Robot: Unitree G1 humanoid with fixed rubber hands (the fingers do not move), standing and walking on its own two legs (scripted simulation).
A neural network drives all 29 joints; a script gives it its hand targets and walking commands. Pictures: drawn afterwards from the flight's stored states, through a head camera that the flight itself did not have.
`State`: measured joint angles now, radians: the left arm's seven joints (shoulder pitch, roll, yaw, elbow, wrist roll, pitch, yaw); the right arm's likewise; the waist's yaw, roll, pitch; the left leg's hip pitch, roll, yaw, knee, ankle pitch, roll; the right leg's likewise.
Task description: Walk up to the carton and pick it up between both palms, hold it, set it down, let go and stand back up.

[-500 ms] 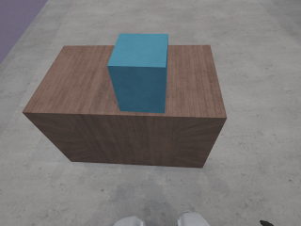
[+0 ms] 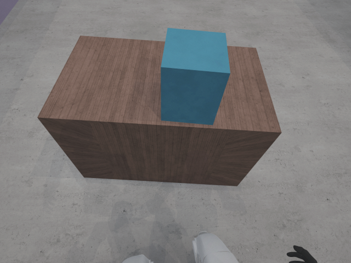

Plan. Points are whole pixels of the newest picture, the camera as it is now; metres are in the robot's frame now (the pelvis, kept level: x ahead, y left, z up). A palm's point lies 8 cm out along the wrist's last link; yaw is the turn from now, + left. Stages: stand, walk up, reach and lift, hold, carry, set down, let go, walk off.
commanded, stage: walk up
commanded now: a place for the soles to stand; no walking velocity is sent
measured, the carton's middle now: (191, 79) +0.70 -0.07 -0.06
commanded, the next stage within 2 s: none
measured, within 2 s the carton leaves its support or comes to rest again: neither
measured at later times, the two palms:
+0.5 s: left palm out of the picture +0.08 +0.32 -0.10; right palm out of the picture +0.08 -0.34 -0.12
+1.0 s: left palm out of the picture +0.10 +0.30 -0.10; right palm out of the picture +0.09 -0.36 -0.11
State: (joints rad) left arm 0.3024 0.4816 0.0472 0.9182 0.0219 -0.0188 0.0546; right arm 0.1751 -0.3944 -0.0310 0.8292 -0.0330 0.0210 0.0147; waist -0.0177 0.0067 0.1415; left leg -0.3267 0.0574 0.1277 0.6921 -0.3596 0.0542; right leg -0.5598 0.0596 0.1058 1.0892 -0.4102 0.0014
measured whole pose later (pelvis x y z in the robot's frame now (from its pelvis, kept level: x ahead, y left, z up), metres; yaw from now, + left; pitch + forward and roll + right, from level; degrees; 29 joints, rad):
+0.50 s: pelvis +0.00 -0.02 -0.02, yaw -2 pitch -2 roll +0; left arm 0.22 0.45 0.05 0.90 0.02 -0.02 0.04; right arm 0.17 -0.43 -0.03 0.83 -0.03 0.03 0.00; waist -0.02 0.03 0.14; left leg -0.36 0.06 0.12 0.79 -0.40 0.03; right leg -0.42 0.01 0.11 0.79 -0.33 0.00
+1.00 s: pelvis +0.01 -0.03 -0.01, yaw -3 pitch -3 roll -1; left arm 0.23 0.45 0.04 0.90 0.01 -0.03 0.03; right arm 0.17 -0.43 -0.03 0.83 -0.03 0.01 0.01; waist -0.02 0.03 0.14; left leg -0.34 0.08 0.11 0.79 -0.41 0.03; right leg -0.41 0.03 0.11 0.92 -0.48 -0.03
